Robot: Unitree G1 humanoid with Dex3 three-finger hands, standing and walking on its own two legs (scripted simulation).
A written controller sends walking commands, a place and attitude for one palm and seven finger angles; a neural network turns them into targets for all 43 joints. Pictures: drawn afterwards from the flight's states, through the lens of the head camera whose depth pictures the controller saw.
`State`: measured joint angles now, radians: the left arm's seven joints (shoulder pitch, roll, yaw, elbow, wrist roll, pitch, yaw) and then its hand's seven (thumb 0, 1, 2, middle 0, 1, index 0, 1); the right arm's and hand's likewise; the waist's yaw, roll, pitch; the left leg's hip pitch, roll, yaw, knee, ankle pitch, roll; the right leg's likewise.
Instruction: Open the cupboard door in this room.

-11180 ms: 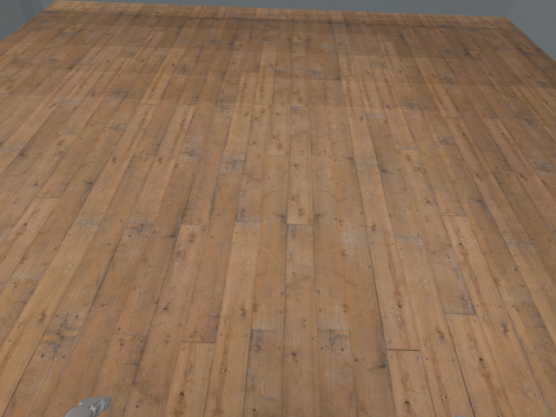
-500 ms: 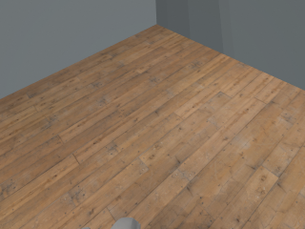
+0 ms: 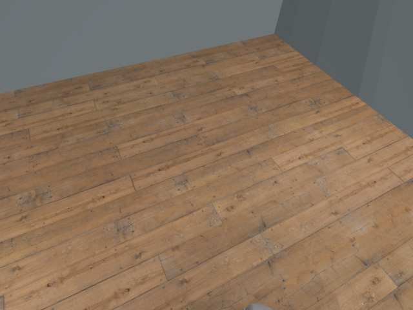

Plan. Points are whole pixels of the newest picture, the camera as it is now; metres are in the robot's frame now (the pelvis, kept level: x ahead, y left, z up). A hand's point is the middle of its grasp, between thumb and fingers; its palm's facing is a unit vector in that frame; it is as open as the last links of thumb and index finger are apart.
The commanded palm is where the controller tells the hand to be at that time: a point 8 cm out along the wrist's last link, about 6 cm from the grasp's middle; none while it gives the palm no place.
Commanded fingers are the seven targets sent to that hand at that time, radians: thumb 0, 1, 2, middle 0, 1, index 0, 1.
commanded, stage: turn or walk to find it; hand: left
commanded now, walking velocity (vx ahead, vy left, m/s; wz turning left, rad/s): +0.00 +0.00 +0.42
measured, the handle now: out of the picture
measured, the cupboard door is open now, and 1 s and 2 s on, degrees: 0 0 0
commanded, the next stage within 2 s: none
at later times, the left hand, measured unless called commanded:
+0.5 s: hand out of the picture +0.00 +0.15 -0.16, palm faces +0.24 -0.94 -0.26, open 7.4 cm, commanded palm none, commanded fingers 0.00 0.90 0.90 -0.20 -0.30 -0.20 -0.30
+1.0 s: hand out of the picture -0.07 +0.21 -0.17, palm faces +0.43 -0.87 -0.24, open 7.4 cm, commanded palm none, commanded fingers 0.00 0.90 0.90 -0.20 -0.30 -0.20 -0.30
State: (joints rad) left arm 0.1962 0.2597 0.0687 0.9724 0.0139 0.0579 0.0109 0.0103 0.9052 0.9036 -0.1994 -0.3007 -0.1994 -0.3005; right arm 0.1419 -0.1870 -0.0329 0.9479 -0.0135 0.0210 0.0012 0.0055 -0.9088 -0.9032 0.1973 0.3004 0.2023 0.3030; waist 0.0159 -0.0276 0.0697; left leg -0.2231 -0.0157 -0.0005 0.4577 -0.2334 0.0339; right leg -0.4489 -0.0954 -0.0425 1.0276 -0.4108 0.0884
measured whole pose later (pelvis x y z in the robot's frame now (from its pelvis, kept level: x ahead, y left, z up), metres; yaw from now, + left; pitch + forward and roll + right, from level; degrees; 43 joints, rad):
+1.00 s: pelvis -0.06 -0.01 +0.00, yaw +24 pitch +0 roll -1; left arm 0.17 0.24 0.06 0.95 0.01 0.06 0.01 0.01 0.90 0.90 -0.20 -0.30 -0.20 -0.30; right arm 0.17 -0.19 -0.04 0.95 -0.02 0.03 0.00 0.01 -0.91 -0.90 0.20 0.30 0.20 0.30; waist -0.01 -0.01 0.06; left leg -0.24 -0.03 -0.02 0.46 -0.21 0.04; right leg -0.41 -0.08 -0.03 0.91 -0.43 0.09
